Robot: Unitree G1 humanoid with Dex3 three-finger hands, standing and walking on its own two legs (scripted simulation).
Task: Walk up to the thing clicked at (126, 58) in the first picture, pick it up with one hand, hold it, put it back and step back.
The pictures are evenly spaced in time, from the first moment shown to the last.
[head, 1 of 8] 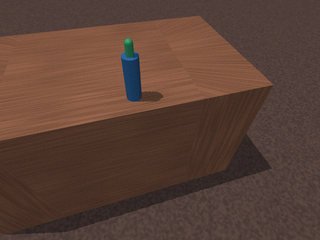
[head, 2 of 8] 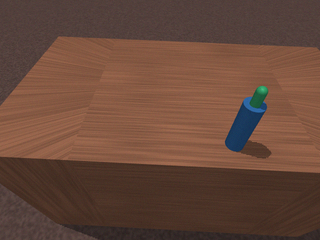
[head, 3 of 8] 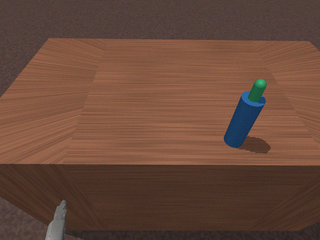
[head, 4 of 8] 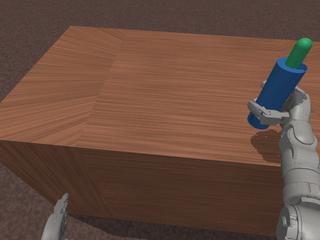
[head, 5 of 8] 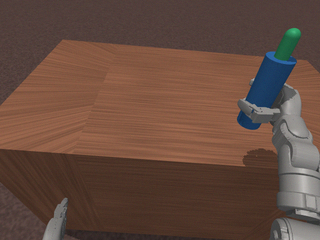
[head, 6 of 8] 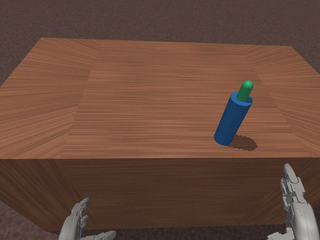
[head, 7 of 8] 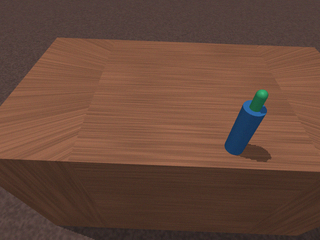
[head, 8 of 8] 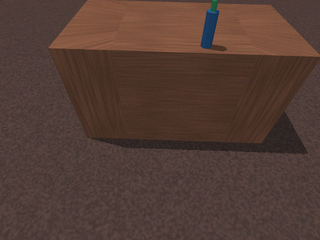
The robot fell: no
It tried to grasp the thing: yes
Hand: right
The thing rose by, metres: 0.24
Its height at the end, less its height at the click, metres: +0.00
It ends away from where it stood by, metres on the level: 0.01
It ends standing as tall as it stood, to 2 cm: yes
